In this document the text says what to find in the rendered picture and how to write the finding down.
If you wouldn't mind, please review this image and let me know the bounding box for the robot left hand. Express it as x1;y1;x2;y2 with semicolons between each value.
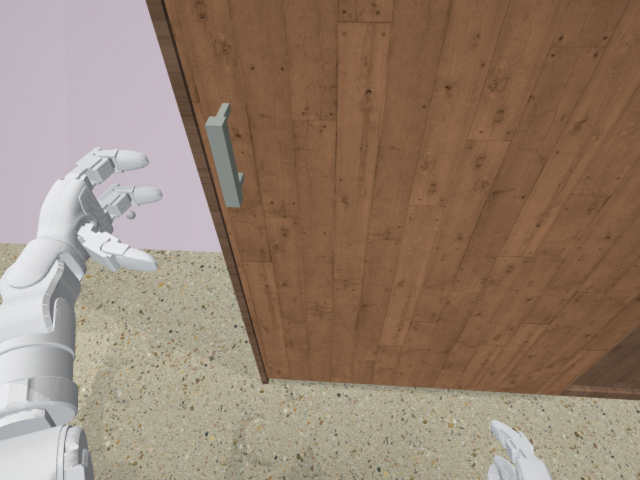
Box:
36;147;163;272

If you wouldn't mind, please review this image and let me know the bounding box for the left robot upper arm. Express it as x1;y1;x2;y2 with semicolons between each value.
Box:
0;425;94;480

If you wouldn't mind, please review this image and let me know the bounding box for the handle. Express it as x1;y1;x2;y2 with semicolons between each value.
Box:
205;103;244;208

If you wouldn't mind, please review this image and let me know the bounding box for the left robot forearm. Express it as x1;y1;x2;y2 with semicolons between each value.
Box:
0;238;87;441

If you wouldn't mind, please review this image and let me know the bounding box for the wardrobe door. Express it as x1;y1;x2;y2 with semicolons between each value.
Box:
164;0;640;395
570;325;640;389

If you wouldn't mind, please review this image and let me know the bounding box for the robot right hand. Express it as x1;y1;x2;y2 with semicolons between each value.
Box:
487;420;553;480

